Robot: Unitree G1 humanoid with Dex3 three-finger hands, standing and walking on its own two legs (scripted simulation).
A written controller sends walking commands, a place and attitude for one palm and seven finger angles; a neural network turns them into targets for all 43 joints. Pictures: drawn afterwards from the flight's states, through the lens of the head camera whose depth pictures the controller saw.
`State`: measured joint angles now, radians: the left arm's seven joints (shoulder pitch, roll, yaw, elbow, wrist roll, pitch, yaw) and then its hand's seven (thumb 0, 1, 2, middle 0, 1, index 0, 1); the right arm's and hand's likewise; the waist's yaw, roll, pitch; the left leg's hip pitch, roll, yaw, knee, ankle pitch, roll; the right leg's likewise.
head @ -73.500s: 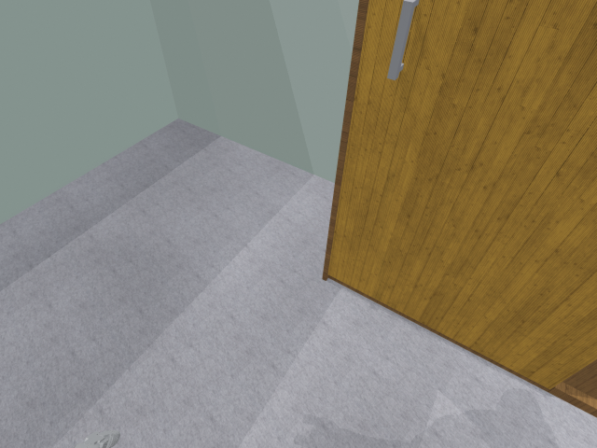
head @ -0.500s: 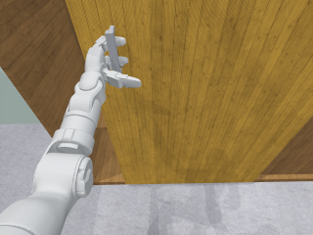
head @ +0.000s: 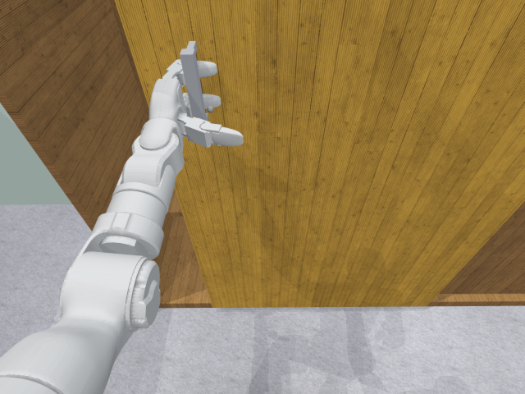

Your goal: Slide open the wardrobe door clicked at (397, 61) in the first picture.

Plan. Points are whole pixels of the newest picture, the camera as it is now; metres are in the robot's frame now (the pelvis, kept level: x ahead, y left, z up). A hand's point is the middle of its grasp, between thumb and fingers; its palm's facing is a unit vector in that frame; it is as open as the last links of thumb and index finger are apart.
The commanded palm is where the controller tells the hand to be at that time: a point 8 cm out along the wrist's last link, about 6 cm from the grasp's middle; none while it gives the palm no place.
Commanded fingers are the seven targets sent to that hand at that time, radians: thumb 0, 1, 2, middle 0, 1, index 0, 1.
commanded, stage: slide the fingers in behind the handle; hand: left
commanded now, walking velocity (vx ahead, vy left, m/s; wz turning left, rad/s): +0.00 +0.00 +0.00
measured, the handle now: (197, 92) +0.52 +0.11 +0.21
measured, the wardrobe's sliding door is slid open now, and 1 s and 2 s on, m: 0.23 0.23 0.23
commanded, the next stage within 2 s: grip the handle and tug to test in 0.04 s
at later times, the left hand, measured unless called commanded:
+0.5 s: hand (209, 109) +0.47 +0.09 +0.21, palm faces -0.01 -1.00 +0.01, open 10.9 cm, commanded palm +0.45 +0.14 +0.21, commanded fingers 0.00 0.39 0.68 -0.40 -1.33 -0.40 -1.33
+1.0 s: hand (208, 109) +0.47 +0.09 +0.21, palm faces -0.01 -1.00 +0.01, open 5.2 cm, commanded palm +0.45 +0.14 +0.21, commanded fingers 0.00 0.90 0.90 -0.45 -1.40 -0.45 -1.40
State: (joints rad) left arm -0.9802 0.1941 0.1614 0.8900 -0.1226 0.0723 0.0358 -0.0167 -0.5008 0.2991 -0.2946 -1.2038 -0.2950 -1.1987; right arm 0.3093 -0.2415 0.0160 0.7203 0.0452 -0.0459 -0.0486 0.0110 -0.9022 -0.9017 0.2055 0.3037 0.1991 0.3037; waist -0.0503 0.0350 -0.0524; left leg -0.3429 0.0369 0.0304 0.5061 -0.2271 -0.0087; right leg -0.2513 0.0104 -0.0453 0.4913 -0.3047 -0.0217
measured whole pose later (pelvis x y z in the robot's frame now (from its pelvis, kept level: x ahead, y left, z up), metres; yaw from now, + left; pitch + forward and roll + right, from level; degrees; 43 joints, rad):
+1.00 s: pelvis +0.00 +0.01 +0.00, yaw +0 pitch +4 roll +0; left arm -1.01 0.20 0.17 0.93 -0.12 0.07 0.03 0.00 0.74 0.85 -0.42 -1.40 -0.44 -1.39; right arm 0.32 -0.24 0.02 0.73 0.04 -0.05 -0.06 0.01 -0.90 -0.90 0.21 0.30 0.20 0.30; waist -0.06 0.03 -0.05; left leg -0.35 0.03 0.03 0.51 -0.23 0.00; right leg -0.26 0.01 -0.04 0.49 -0.30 -0.01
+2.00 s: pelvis +0.03 +0.00 +0.00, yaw +2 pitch +4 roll +0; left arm -0.85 0.11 0.09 0.58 -0.12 0.27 0.12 0.01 0.77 0.83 -0.38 -1.40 -0.37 -1.39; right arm 0.21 -0.23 0.01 0.68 0.03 0.01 -0.05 0.01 -0.90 -0.90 0.20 0.30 0.20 0.30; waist 0.00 0.04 -0.06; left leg -0.29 0.02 0.01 0.49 -0.26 -0.01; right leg -0.19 0.00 -0.07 0.46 -0.34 -0.02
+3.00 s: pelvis +0.00 -0.03 -0.01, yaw -1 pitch +0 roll +0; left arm -0.95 0.25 0.06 0.70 -0.16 -0.04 0.11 -0.02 0.78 0.86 -0.44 -1.40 -0.23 -1.40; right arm 0.23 -0.19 0.02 0.73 0.04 -0.06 -0.07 0.01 -0.90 -0.90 0.21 0.30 0.20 0.30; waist 0.03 0.06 0.14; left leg -0.33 0.09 0.02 0.64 -0.31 -0.04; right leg -0.37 0.01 -0.02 0.78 -0.45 -0.02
